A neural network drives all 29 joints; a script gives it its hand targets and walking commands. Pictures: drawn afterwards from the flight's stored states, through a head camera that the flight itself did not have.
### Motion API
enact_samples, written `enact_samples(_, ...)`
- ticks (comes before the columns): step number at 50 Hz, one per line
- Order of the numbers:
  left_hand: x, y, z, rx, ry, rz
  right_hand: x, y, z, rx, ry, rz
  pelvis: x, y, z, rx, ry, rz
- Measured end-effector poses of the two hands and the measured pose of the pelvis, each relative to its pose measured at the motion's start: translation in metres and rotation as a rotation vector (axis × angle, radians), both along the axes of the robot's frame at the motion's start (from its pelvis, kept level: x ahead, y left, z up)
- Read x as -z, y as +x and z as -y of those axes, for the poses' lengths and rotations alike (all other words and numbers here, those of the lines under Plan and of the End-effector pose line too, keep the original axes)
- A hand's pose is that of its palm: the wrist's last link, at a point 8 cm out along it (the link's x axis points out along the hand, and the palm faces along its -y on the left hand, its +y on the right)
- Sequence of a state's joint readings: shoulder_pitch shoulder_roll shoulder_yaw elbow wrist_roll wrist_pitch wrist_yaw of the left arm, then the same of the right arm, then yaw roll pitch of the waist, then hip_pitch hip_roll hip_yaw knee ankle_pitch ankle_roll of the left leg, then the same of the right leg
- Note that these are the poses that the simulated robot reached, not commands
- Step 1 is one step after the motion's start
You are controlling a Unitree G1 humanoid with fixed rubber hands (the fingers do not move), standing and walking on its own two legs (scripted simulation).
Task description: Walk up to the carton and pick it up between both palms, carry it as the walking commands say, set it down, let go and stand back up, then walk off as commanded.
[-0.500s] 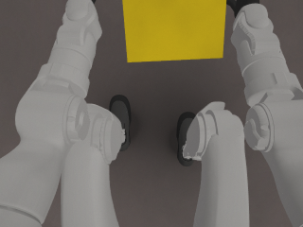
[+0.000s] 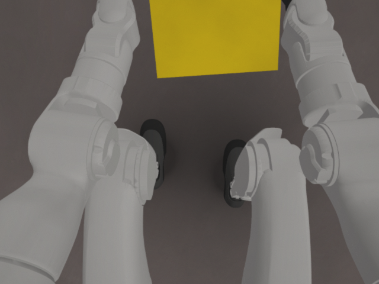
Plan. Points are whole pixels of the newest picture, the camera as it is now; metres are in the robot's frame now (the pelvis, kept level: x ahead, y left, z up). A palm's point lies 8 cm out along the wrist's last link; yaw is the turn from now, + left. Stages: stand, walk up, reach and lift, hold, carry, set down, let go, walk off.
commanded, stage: reach and lift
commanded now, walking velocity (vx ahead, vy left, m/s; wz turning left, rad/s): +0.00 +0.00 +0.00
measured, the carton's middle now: (206, 6) +0.53 +0.00 -0.27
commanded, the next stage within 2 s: none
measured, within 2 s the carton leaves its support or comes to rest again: leaves its support in 0.72 s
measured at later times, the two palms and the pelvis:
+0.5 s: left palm out of the picture +0.53 +0.14 -0.18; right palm out of the picture +0.54 -0.13 -0.18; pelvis +0.00 +0.01 -0.02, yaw -1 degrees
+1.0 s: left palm out of the picture +0.54 +0.12 -0.14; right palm out of the picture +0.52 -0.14 -0.15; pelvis -0.01 +0.00 -0.01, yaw -2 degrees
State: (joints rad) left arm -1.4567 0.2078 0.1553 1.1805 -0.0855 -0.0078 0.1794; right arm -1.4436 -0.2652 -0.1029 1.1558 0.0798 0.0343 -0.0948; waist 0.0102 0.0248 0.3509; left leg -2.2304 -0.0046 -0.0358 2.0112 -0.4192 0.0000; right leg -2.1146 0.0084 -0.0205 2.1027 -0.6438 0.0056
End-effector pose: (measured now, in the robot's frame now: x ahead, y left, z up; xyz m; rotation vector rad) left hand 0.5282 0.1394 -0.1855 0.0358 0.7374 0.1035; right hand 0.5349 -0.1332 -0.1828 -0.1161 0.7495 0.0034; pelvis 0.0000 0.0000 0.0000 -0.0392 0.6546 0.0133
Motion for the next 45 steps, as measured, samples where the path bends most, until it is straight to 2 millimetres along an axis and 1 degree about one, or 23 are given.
enact_samples(14, 0.000, 0.003, -0.002, 0.026, -0.007, -0.015, 0.000, 0.001, 0.000, -0.006, 0.014, -0.016, 0.016, -0.005, -0.007, 0.017, -0.006, -0.001)
enact_samples(29, -0.004, 0.007, 0.001, 0.013, 0.000, -0.033, 0.000, 0.000, 0.001, 0.001, 0.022, -0.025, 0.015, 0.001, -0.006, 0.017, -0.003, -0.022)
enact_samples(35, -0.010, 0.012, 0.009, 0.003, 0.001, -0.026, -0.001, -0.004, 0.005, 0.030, 0.009, -0.027, 0.014, 0.004, -0.005, 0.023, -0.001, -0.028)
enact_samples(39, -0.019, 0.016, 0.014, 0.000, 0.018, 0.002, -0.004, -0.007, 0.007, 0.063, 0.028, -0.010, 0.014, 0.002, -0.004, 0.036, 0.008, -0.016)
enact_samples(42, -0.030, 0.017, 0.015, -0.003, 0.038, 0.036, -0.010, -0.009, 0.007, 0.087, 0.049, 0.015, 0.012, -0.002, -0.003, 0.051, 0.020, 0.023)
enact_samples(45, -0.040, 0.014, 0.017, -0.020, 0.044, 0.054, -0.020, -0.010, 0.008, 0.096, 0.054, 0.030, 0.010, -0.007, -0.002, 0.060, 0.027, 0.070)
